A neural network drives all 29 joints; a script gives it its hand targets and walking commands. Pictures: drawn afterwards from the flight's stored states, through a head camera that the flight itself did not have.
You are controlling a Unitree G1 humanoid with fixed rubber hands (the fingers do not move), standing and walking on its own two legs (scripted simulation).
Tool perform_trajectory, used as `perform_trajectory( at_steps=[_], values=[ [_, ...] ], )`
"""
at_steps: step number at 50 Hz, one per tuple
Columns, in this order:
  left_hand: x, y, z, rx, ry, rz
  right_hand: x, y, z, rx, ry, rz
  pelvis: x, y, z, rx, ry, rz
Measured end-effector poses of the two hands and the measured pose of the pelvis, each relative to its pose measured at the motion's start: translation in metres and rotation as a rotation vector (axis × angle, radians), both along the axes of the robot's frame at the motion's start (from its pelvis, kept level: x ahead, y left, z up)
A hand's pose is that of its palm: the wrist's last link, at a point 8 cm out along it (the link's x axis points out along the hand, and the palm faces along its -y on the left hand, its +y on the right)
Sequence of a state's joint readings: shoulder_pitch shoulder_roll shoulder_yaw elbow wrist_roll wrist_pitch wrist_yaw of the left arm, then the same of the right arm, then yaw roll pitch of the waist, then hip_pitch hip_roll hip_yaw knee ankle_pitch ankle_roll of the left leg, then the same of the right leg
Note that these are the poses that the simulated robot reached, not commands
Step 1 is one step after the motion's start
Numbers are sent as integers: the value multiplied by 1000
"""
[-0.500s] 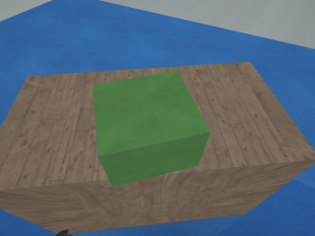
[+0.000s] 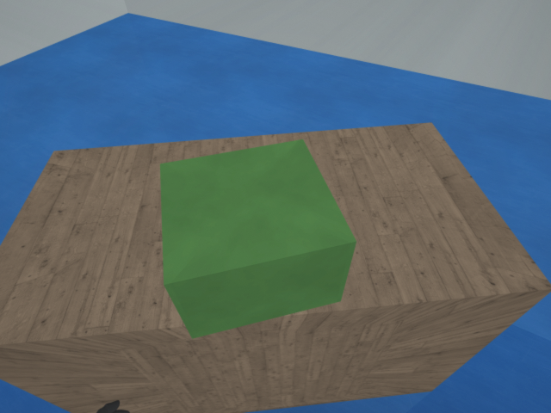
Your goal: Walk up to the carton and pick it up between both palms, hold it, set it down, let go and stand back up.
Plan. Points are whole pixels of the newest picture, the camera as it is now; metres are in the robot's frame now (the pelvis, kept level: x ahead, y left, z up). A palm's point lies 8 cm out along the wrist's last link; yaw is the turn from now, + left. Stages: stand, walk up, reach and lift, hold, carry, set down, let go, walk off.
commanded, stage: walk up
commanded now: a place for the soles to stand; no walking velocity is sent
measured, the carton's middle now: (250, 232) +0.42 +0.08 +0.01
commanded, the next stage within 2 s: reach and lift in 1.94 s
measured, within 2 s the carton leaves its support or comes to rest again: neither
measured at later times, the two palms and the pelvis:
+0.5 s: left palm out of the picture +0.11 +0.30 -0.10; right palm out of the picture +0.09 -0.30 -0.10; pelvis +0.02 +0.01 +0.00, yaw -1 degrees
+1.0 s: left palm out of the picture +0.13 +0.33 -0.10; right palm out of the picture +0.11 -0.27 -0.08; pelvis +0.04 +0.04 +0.01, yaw +0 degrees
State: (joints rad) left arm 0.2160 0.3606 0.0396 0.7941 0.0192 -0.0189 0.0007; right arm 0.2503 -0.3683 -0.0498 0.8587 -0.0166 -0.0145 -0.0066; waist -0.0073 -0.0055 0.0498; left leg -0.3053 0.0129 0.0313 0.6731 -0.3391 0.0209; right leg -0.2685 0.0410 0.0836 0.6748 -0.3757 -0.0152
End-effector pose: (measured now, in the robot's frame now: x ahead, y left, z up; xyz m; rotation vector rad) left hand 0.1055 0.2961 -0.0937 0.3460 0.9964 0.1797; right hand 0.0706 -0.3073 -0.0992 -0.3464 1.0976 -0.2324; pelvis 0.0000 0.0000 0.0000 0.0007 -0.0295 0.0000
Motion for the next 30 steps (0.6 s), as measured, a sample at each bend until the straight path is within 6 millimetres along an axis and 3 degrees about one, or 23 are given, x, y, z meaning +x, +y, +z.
perform_trajectory(
  at_steps=[12, 22, 30],
  values=[
    [5, 13, -7, -13, 34, 4, 12, 14, 2, -5, 15, 21, 11, 14, 0, -8, 15, 8],
    [10, 4, -8, -10, 36, -7, 16, 4, -1, -2, 33, 10, 21, 5, 0, -7, -15, -3],
    [9, 23, -18, -32, 58, -7, 18, 23, 4, -27, 44, 8, 26, 27, -2, -33, -11, -4]
  ],
)
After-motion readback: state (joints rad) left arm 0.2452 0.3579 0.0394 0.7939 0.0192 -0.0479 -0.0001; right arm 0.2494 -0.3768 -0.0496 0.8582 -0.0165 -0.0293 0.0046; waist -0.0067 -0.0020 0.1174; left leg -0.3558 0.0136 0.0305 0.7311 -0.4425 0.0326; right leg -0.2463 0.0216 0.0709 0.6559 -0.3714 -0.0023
